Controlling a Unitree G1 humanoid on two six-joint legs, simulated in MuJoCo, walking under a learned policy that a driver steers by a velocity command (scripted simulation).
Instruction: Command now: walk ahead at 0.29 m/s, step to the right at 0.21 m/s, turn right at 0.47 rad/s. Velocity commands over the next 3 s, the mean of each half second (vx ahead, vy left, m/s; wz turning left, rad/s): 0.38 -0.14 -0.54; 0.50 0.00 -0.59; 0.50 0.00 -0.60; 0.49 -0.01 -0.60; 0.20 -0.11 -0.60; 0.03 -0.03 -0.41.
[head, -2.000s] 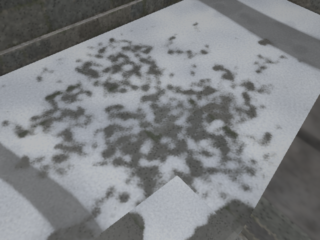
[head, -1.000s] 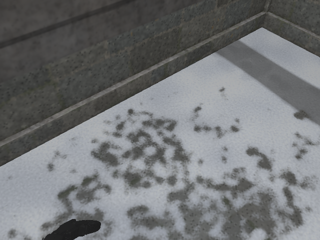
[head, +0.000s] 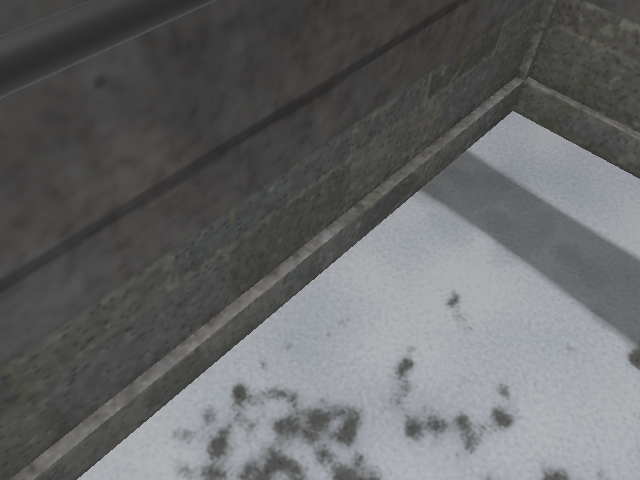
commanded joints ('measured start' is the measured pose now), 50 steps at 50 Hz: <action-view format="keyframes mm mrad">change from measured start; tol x32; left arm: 1 40 -10 -1 -85 23 17 -39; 15 203 335 102 -138 25 29 -56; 50 -4 45 0 -222 -9 0 -25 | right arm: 1 -31 -201 -44 -76 4 6 -48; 50 -76 -237 -58 -84 12 -3 14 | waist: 1 58 108 -24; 16 123 30 -409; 50 -1 170 36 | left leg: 1 94 299 -107 -19 764 104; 6 116 305 -27 -51 449 79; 12 182 269 52 302 840 45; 13 73 208 61 516 756 16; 15 -612 -88 -73 1189 -545 -57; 16 -702 -6 -290 1209 -326 -45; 35 -114 -58 -185 59 112 -12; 39 429 407 -864 -60 -277 267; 50 110 234 -165 -176 225 161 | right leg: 1 -48 19 24 -114 74 25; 13 649 180 -189 -704 62 -101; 14 879 -6 99 -599 545 -173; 16 1157 -262 813 -838 -121 -391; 20 612 -101 401 -918 -62 -251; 33 636 -17 380 -784 38 -183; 41 25 56 100 109 -291 -30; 50 99 -22 -39 -226 26 28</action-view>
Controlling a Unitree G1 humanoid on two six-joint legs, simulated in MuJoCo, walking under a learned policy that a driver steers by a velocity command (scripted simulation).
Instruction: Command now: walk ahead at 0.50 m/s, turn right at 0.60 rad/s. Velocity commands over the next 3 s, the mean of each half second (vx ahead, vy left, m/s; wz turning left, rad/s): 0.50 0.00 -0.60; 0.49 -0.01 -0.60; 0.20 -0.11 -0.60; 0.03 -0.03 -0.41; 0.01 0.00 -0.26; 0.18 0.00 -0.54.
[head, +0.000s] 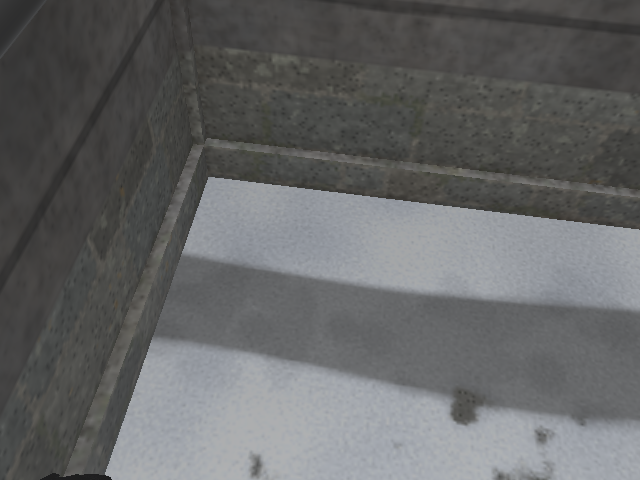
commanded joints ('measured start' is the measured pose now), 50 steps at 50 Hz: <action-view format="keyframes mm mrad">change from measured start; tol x32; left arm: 1 -25 6 -10 -79 3 -15 -10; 37 347 47 13 98 -11 -47 62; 50 -6 -12 6 -24 -10 -30 18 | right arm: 1 -65 -177 -33 -52 9 -6 -4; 28 -425 -64 5 -200 -3 -43 43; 36 88 -252 -69 -76 -28 -26 15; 50 -79 -143 -21 -24 4 4 -46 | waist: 1 21 196 -15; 9 185 133 -122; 11 103 -351 -393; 31 128 -53 39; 36 -6 414 -377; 50 40 79 49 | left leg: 1 10 238 -75 -132 225 177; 9 -48 177 128 383 629 52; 11 -647 -33 -55 1040 -425 -20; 12 -709 -11 -179 1123 -337 -3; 34 -85 -9 -176 154 210 47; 37 507 404 -883 54 -126 282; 48 15 235 -149 -187 128 192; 50 27 250 -61 -76 623 153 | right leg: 1 -4 -28 -17 -113 147 1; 9 551 142 -185 -377 110 -139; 11 1032 -238 675 -609 -156 -408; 17 478 -109 356 -720 188 -276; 32 504 -79 397 -649 177 -192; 38 -125 84 172 347 -278 -32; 50 -45 -24 6 -129 212 22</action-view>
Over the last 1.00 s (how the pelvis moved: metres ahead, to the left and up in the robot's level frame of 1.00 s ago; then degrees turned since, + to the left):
0.45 -0.20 0.00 -34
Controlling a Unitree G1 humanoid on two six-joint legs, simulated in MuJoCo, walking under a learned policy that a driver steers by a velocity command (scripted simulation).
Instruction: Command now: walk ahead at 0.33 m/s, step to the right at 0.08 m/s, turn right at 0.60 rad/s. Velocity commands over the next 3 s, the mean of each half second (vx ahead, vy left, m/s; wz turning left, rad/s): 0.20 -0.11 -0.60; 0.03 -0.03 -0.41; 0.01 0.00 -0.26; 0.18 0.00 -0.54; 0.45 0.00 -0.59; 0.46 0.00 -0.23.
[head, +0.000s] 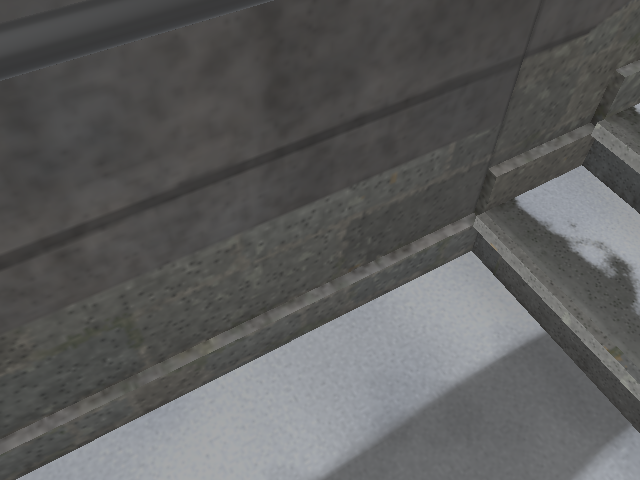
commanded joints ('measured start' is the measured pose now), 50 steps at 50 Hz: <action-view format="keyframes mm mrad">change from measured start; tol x32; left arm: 1 -25 -7 -5 -96 14 -22 -37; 50 -106 80 -25 12 48 60 4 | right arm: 1 -56 -158 -23 -59 16 -10 -17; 50 -127 -146 26 -73 -7 20 22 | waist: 1 45 77 -9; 9 187 186 -110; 12 158 -288 -515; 15 78 111 -272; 30 62 -91 -166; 33 60 330 -171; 50 43 -24 -119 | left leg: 1 -25 281 -61 -46 645 99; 6 57 244 36 -61 179 62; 10 -115 223 71 590 745 17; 11 -584 35 32 1009 -245 -74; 13 -729 30 -198 1363 -447 -45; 33 -72 393 -644 21 362 248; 50 -216 86 -114 204 -22 -141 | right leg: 1 41 20 -45 -154 169 4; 9 425 127 -116 -396 -7 -122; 12 1115 -248 573 -503 851 -570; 18 381 -51 202 -599 672 -307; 30 443 37 366 -544 0 -167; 33 141 229 106 -51 -415 -3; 47 640 -107 234 -599 297 -150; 50 540 -4 162 -607 1 -137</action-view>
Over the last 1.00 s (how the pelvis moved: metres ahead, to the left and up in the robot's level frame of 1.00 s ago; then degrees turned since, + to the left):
0.52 -0.17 0.00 -37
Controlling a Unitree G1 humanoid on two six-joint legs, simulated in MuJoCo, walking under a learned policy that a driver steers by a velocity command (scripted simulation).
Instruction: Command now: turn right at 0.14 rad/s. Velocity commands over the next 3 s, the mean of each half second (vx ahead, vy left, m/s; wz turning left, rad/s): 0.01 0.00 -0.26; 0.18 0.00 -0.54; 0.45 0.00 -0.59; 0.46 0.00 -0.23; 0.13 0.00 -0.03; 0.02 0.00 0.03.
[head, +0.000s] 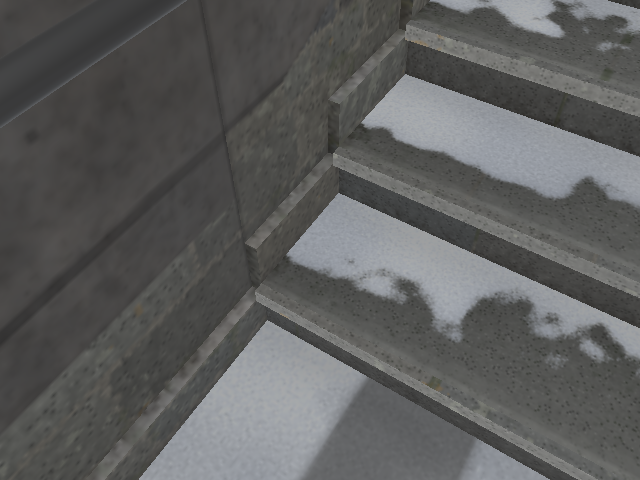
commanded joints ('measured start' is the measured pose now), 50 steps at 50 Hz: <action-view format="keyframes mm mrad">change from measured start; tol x16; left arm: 1 -85 149 35 -65 7 -27 -2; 29 -23 117 55 2 -47 -27 -21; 36 278 392 134 43 30 -39 -35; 50 296 209 82 161 -4 -113 -6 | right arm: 1 -8 -103 -13 -48 0 -8 -20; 34 38 -144 -70 -34 -13 61 -9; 37 -200 -118 -61 -180 -9 80 -3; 50 -232 -53 -50 -131 -8 23 28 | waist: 1 25 -135 -93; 19 -3 -136 -81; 23 28 262 -98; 33 52 120 -119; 35 109 -394 -123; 37 151 -160 -40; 50 139 -110 52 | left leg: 1 -7 -28 37 -42 89 -17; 17 -21 -87 24 83 -97 -3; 24 158 329 -316 -189 539 325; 29 148 196 -26 -153 474 218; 32 105 173 54 -64 373 191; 35 -418 -59 175 527 -497 81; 40 -376 -15 -23 506 -45 117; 50 -400 -65 -15 249 99 59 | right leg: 1 95 -150 165 -139 104 -72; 8 137 -131 152 -101 480 -43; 20 -16 -102 256 -2 338 -112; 25 -288 -28 61 562 -362 45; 33 92 2 -157 58 1 10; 36 237 -405 655 -291 -297 -230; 38 103 -289 473 -314 -454 -192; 41 118 -203 359 -334 -286 -166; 50 179 -230 391 -322 -128 -242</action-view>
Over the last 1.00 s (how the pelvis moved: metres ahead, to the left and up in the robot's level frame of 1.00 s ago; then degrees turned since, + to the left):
0.20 -0.16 -0.01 -28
